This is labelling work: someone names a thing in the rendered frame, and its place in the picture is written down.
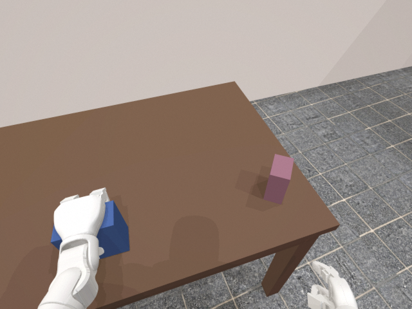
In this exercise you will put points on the robot left hand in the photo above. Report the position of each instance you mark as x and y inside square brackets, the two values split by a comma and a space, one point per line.
[82, 215]

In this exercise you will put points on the robot left forearm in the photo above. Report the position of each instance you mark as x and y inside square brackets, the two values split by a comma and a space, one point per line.
[74, 286]

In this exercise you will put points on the robot right hand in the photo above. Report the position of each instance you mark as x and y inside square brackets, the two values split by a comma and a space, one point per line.
[338, 294]

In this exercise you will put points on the sponge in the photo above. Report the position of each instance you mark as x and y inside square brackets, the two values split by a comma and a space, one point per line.
[113, 235]

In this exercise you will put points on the table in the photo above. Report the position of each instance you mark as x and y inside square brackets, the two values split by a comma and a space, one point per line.
[188, 172]

